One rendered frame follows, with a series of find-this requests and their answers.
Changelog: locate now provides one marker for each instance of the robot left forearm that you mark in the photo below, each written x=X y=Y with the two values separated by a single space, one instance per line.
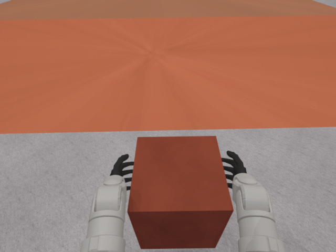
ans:
x=107 y=217

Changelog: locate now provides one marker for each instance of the right robot hand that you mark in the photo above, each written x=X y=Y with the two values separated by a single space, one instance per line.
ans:
x=236 y=163

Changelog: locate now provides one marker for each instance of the robot right forearm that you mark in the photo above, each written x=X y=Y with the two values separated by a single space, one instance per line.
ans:
x=255 y=216

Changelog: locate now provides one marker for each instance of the left robot hand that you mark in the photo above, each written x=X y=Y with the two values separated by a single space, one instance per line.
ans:
x=119 y=166

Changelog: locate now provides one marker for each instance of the carton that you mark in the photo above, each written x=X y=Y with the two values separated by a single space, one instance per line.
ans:
x=179 y=197

